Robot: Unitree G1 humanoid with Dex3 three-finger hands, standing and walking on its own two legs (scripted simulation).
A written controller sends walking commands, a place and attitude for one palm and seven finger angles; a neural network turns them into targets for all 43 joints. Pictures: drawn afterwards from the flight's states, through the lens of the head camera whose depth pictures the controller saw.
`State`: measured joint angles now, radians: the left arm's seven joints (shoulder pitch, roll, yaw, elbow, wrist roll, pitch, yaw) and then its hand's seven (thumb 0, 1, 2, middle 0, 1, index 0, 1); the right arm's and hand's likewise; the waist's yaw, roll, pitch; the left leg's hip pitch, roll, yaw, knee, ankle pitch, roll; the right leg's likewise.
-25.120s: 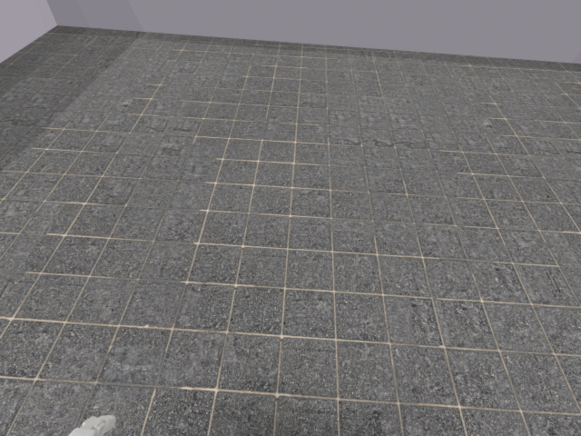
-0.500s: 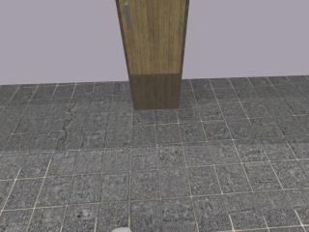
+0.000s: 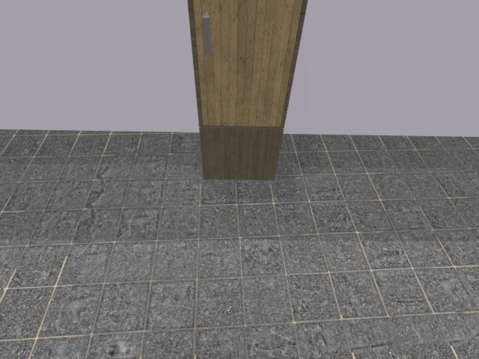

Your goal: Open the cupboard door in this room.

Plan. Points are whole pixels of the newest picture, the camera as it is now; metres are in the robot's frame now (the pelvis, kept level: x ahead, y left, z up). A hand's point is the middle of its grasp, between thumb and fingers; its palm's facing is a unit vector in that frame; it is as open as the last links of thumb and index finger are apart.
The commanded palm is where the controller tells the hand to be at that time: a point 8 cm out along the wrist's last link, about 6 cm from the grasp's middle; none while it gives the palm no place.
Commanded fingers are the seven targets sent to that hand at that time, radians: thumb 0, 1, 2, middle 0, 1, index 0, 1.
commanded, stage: stand and wait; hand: left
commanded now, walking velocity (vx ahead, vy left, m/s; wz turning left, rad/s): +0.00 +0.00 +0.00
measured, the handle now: (207, 33) +1.09 +0.20 +0.05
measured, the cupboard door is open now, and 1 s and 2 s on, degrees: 0 0 0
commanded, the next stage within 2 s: look at it before walking up in 0.28 s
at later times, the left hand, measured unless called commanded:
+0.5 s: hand out of the picture +0.01 +0.17 -0.18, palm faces +0.03 -0.99 -0.17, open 7.4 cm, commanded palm none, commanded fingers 0.00 0.90 0.90 -0.20 -0.30 -0.20 -0.30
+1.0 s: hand out of the picture +0.00 +0.16 -0.18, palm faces +0.03 -0.99 -0.16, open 7.4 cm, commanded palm none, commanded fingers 0.00 0.90 0.90 -0.20 -0.30 -0.20 -0.30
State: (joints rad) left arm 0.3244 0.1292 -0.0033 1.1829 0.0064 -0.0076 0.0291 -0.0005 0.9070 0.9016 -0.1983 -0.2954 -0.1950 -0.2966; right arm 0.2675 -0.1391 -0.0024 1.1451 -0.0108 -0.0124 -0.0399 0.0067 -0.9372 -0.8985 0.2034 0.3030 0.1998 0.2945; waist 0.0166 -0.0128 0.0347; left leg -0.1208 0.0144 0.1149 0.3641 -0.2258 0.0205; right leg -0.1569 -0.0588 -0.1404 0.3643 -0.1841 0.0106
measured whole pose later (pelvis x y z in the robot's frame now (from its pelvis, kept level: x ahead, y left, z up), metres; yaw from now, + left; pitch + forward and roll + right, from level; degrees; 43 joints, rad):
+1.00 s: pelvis +0.02 +0.01 +0.00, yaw +0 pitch -1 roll +0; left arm 0.30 0.13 0.00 1.15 0.01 -0.01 0.04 0.00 0.91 0.90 -0.20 -0.30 -0.19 -0.30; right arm 0.29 -0.11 -0.01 1.16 -0.01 -0.02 -0.04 0.00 -0.91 -0.90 0.20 0.30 0.20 0.29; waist 0.00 -0.02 0.05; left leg -0.09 0.01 0.12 0.38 -0.27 0.03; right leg -0.14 -0.07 -0.13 0.39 -0.23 0.02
